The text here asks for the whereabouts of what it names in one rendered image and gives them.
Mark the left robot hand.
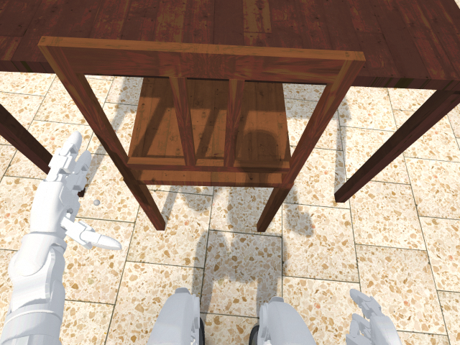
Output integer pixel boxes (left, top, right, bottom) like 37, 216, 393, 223
29, 131, 121, 250

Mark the table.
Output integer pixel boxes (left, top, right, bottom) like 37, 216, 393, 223
0, 0, 460, 203

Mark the right robot hand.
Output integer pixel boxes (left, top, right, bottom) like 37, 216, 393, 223
346, 288, 402, 345

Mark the chair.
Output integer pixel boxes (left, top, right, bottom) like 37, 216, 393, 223
37, 36, 366, 232

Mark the left robot forearm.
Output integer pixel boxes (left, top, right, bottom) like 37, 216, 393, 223
0, 232, 67, 345

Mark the robot left thigh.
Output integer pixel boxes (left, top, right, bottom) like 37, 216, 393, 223
147, 293, 200, 345

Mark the robot right thigh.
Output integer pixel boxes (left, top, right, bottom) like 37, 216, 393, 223
259, 301, 317, 345

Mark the robot thigh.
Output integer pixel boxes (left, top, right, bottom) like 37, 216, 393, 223
147, 293, 200, 345
259, 301, 317, 345

